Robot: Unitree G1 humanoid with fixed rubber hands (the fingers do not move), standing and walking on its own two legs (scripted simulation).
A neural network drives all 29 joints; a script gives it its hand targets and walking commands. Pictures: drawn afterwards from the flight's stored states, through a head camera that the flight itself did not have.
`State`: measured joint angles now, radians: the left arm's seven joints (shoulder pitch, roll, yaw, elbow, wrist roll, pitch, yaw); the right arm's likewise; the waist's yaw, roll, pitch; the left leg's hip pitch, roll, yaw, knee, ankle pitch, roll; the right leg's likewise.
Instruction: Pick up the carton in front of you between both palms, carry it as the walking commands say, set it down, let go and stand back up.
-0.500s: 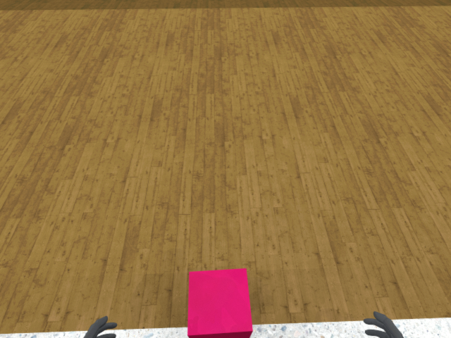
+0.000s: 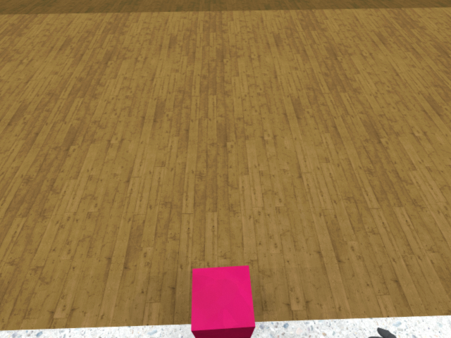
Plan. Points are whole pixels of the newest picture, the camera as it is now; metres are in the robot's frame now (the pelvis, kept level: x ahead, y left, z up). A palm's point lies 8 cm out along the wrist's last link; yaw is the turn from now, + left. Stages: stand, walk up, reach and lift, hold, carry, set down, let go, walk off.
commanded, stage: stand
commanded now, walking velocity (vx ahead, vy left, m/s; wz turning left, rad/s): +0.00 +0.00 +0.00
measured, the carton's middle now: (222, 304) +0.37 +0.04 -0.65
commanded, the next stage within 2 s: none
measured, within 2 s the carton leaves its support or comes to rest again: neither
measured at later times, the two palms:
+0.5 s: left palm out of the picture +0.06 +0.29 -0.11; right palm out of the picture +0.07 -0.29 -0.11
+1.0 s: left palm out of the picture +0.06 +0.29 -0.11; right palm out of the picture +0.07 -0.30 -0.11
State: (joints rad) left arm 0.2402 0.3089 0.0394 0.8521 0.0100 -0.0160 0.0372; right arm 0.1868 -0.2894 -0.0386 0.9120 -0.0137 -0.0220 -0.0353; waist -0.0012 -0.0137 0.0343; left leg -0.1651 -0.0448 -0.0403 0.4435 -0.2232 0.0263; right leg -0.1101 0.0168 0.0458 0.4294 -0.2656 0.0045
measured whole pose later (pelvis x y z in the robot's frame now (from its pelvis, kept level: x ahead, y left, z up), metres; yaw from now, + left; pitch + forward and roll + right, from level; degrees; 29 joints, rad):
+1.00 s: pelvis -0.01 -0.01 +0.00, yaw +1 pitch -3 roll +0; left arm 0.20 0.34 0.02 0.96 0.00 -0.03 0.03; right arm 0.16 -0.33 -0.02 1.01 0.00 -0.02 -0.03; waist 0.00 -0.01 0.04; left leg -0.15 -0.03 -0.06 0.37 -0.16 0.01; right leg -0.10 0.02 0.03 0.36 -0.21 0.00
